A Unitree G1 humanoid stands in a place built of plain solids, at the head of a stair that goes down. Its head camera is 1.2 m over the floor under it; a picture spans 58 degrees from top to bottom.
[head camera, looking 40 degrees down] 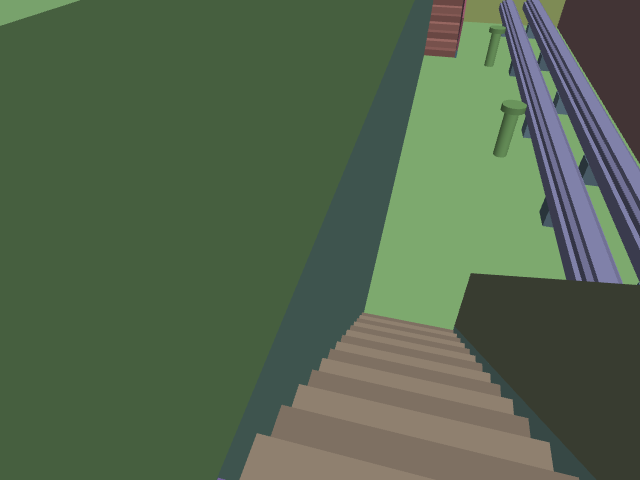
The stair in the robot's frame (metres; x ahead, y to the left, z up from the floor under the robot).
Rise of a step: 0.21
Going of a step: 0.23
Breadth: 1.10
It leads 14 degrees to the right of straight ahead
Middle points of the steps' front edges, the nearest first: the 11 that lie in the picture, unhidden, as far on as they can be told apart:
0.77 -0.38 -0.42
0.99 -0.44 -0.62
1.21 -0.49 -0.83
1.42 -0.55 -1.04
1.64 -0.60 -1.25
1.86 -0.66 -1.46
2.08 -0.72 -1.67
2.30 -0.77 -1.88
2.51 -0.83 -2.09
2.73 -0.89 -2.29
2.95 -0.94 -2.50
